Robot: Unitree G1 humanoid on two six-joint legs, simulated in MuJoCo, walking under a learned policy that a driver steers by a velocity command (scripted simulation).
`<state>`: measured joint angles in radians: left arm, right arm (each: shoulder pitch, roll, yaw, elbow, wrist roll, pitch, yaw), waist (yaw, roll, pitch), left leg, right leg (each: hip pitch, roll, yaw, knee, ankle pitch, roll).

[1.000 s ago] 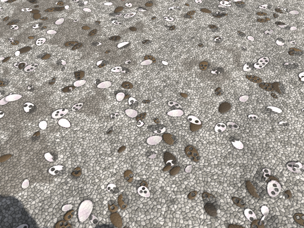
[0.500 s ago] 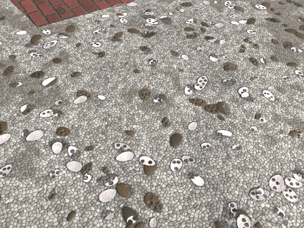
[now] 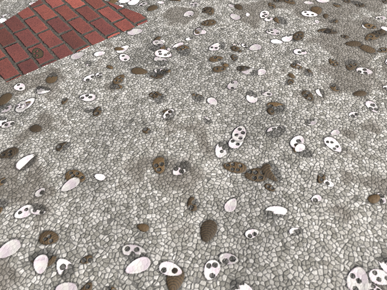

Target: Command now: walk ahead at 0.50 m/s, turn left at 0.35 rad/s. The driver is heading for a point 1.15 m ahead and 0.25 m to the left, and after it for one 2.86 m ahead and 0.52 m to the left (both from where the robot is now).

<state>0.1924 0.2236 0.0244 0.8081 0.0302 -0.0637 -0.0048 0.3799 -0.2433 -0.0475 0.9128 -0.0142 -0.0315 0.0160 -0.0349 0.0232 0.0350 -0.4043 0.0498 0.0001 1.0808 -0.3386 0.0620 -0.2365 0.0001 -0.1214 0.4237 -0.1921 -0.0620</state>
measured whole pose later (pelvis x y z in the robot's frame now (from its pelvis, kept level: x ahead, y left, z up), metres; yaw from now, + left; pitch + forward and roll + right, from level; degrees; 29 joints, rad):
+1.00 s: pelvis +0.53 +0.12 -0.02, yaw +22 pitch +0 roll +0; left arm 0.15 0.26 0.04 0.78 0.02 -0.05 -0.02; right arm 0.36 -0.28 -0.05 0.90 -0.03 -0.06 0.00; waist -0.03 0.02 0.05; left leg -0.16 -0.08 -0.04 1.02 -0.39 0.07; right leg -0.40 0.07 -0.06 0.55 -0.16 -0.09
